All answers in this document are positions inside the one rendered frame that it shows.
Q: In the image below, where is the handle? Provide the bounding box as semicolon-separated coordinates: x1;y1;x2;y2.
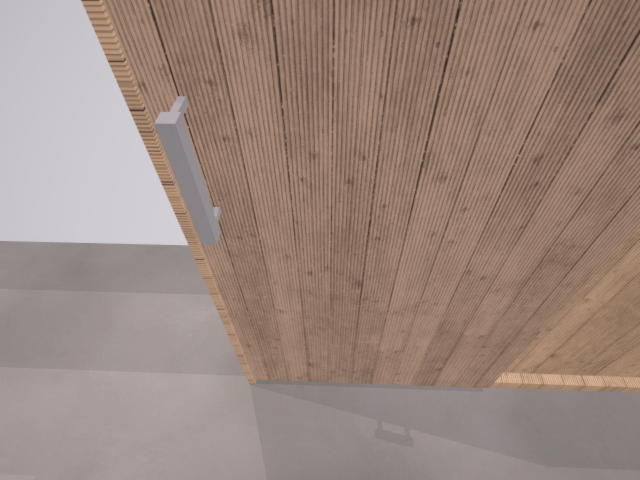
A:
154;96;221;245

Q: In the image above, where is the wardrobe door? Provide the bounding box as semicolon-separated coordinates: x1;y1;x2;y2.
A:
102;0;640;388
504;224;640;377

